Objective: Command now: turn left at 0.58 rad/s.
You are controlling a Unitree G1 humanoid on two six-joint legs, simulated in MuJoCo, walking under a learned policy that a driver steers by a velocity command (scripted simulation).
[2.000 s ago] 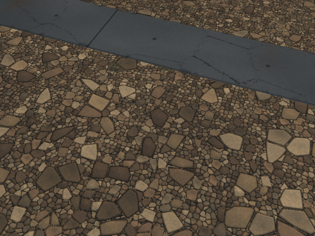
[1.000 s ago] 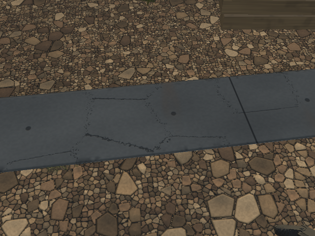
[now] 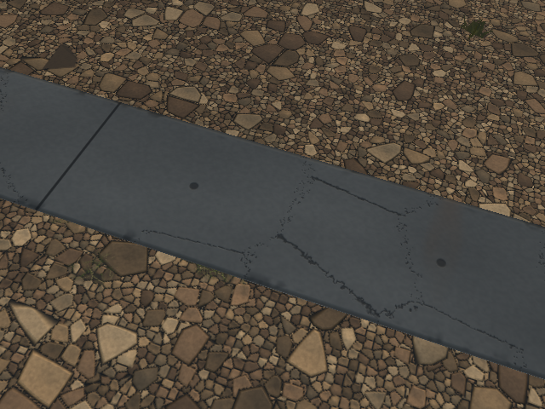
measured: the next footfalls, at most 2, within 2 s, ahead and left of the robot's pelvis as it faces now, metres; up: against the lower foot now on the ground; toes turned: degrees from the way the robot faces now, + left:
right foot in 0.28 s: +0.07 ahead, -0.14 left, +0.00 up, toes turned +15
left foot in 0.70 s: -0.02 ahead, +0.12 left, +0.00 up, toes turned +23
